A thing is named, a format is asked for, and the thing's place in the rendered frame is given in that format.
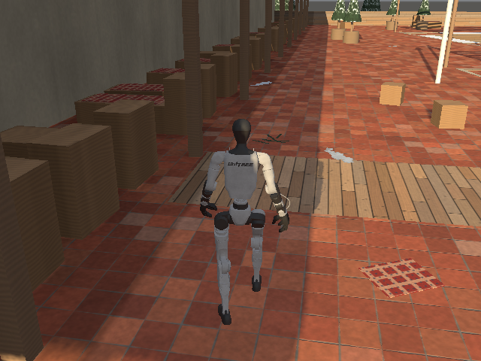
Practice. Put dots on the right robot upper arm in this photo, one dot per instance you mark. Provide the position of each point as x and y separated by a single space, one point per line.
268 171

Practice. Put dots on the right robot forearm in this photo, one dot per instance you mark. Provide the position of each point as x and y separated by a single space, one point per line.
278 202

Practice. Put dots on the left robot upper arm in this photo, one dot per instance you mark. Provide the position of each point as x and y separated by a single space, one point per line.
217 158

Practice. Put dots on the robot right thigh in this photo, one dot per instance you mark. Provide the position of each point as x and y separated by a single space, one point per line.
257 220

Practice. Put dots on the left robot forearm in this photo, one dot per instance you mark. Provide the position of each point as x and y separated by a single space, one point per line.
206 194

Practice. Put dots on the left robot hand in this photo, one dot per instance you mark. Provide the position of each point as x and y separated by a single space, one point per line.
210 206

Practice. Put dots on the robot right foot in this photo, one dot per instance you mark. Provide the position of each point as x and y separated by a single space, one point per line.
256 285

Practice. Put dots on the right robot hand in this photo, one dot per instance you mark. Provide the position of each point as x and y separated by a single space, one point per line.
284 221

